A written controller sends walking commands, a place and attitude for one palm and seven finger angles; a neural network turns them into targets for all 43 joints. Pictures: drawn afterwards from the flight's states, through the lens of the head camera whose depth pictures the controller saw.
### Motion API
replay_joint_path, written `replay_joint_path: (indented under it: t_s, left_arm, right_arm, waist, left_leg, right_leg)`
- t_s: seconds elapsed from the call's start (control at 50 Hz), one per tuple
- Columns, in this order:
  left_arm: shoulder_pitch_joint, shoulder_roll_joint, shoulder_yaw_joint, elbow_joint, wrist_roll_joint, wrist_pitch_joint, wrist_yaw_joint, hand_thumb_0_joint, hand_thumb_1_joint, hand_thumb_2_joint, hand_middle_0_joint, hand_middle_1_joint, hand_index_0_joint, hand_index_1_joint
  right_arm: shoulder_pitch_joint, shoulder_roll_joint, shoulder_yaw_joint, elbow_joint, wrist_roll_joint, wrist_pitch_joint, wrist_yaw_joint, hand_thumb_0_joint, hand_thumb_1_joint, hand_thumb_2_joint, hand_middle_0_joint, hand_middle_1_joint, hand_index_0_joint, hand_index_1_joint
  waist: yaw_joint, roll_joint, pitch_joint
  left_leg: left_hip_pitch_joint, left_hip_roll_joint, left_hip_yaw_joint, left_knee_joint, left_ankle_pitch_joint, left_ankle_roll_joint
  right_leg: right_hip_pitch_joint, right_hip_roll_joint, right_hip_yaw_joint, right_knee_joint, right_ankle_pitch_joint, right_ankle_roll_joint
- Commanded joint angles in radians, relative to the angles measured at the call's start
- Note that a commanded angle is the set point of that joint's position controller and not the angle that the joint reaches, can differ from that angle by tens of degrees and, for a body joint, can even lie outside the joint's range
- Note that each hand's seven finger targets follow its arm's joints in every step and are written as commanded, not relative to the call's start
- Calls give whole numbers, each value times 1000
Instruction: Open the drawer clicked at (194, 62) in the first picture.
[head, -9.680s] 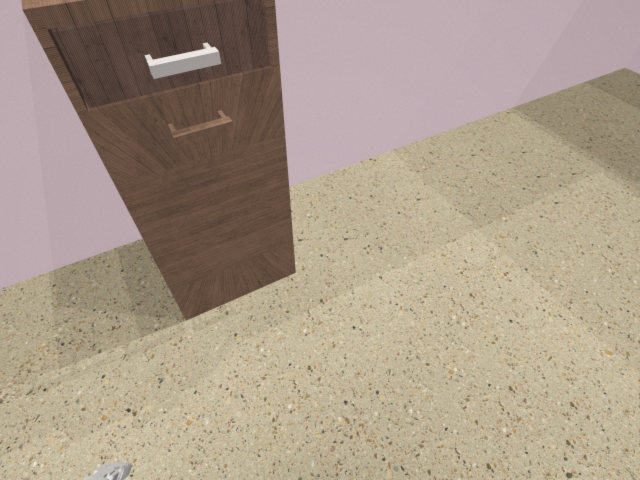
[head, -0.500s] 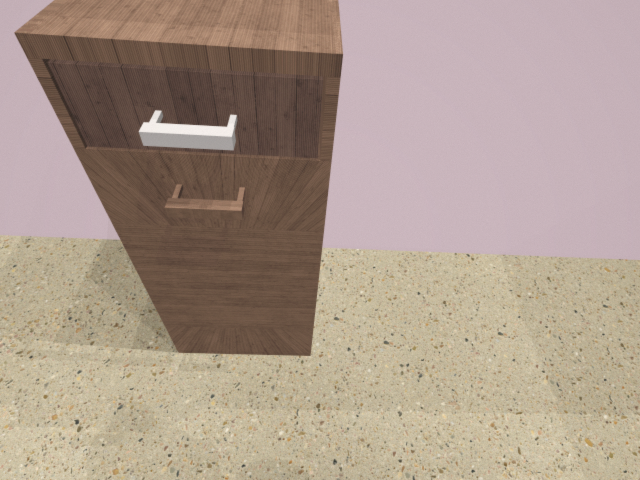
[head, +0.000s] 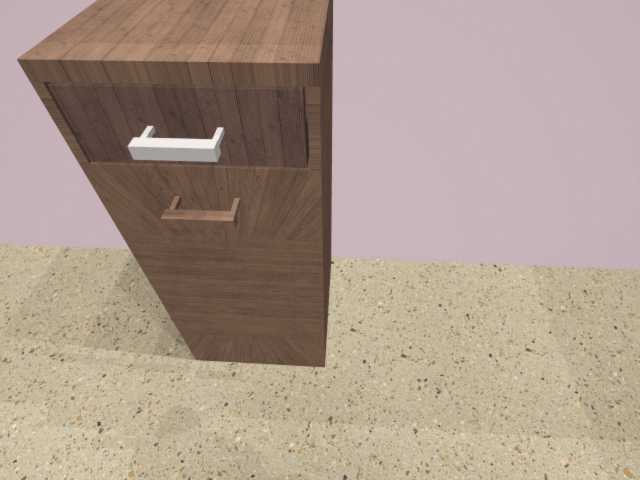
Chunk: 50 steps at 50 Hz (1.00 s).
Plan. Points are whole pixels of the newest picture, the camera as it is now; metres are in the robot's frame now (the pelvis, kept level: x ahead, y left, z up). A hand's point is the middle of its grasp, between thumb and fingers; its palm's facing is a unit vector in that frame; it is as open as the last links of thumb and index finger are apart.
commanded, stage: come to a stop and stand still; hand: left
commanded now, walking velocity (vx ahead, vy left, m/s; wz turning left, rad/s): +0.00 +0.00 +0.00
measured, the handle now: (179, 141) +0.56 +0.26 +0.13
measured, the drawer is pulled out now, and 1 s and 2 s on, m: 0.00 0.00 0.00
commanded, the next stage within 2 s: look again from close up in 1.04 s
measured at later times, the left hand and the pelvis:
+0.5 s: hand out of the picture -0.05 +0.16 -0.17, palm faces +0.05 -0.98 -0.18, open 7.3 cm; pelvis -0.03 -0.01 +0.00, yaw +0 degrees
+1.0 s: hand out of the picture -0.03 +0.19 -0.17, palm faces +0.04 -0.98 -0.19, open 7.3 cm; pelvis -0.03 +0.02 +0.00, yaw -1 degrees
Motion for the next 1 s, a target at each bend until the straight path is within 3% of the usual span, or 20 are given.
replay_joint_path:
  t_s: [0.0,0.08,0.22,0.3,0.52,0.7,0.88,0.98]
  left_arm:
    - [68,96,14,-11,3,-6,0,0,900,900,-200,-300,-200,-300]
    - [71,105,15,-7,1,-7,-3,0,900,900,-200,-300,-200,-300]
    - [83,97,18,-2,3,-4,-6,0,900,900,-200,-300,-200,-300]
    - [91,91,22,-3,3,-5,-6,0,900,900,-200,-300,-200,-300]
    - [102,73,22,-7,1,-1,-8,0,900,900,-200,-300,-200,-300]
    - [101,74,17,-8,1,-2,-9,0,900,900,-200,-300,-200,-300]
    - [92,89,16,-9,3,-9,-9,0,900,900,-200,-300,-200,-300]
    - [82,105,17,-11,5,-10,-9,0,900,900,-200,-300,-200,-300]
  right_arm:
    - [128,-45,1,6,-1,8,1,0,-900,-900,200,300,200,300]
    - [122,-58,3,1,-1,9,4,0,-900,-900,200,300,200,300]
    - [144,-52,5,4,-4,11,10,0,-900,-900,200,300,200,300]
    - [168,-45,5,9,-5,8,11,0,-900,-900,200,300,200,300]
    - [227,-24,8,22,-6,1,12,0,-900,-900,200,300,200,300]
    - [227,-30,8,19,-2,-12,11,0,-900,-900,200,300,200,300]
    - [196,-61,4,9,1,-25,6,0,-900,-900,200,300,200,300]
    - [162,-82,-1,1,2,-26,6,0,-900,-900,200,300,200,300]
  waist:
    - [-16,-56,46]
    - [-15,-33,47]
    - [-13,-39,86]
    - [-10,-47,86]
    - [-6,-44,115]
    - [-2,-15,92]
    - [-4,-7,65]
    - [-4,-16,77]
  left_leg:
    - [-89,66,-22,-26,232,32]
    - [-87,60,-21,-38,185,33]
    - [-101,51,-21,-48,122,40]
    - [-115,47,-22,-47,112,42]
    - [-175,48,-32,-69,89,47]
    - [-178,68,-51,-87,121,54]
    - [-143,84,-61,-85,232,57]
    - [-127,85,-63,-88,251,59]
  right_leg:
    - [78,-181,186,-96,481,41]
    - [74,-181,200,-137,386,46]
    - [25,-165,216,-222,88,53]
    - [24,-165,216,-240,22,54]
    - [5,-160,204,-209,-11,36]
    - [25,-154,173,-147,99,29]
    - [41,-156,153,-96,249,26]
    - [28,-157,153,-90,261,28]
